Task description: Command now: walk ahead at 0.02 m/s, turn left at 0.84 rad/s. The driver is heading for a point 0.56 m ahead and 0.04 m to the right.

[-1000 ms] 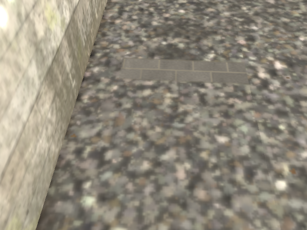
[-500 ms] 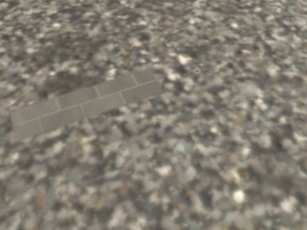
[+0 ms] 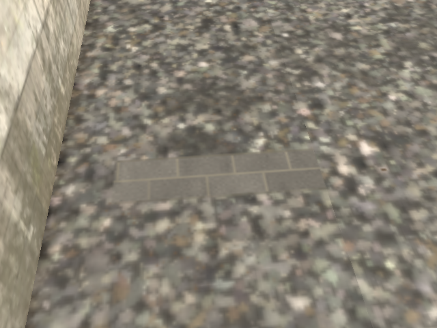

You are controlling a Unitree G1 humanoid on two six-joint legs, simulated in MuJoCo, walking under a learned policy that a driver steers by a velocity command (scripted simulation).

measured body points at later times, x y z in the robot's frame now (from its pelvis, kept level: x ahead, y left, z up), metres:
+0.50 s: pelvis -0.01 +0.03 +0.01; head +0.01 +0.04 +0.45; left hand +0.06 +0.30 -0.13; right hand +0.14 -0.22 -0.10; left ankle -0.01 +0.11 -0.74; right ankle -0.01 -0.07 -0.70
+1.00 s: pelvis +0.01 -0.01 +0.01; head +0.00 -0.02 +0.46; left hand +0.21 +0.18 -0.09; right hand -0.03 -0.29 -0.13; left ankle +0.04 +0.13 -0.69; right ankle -0.01 -0.07 -0.74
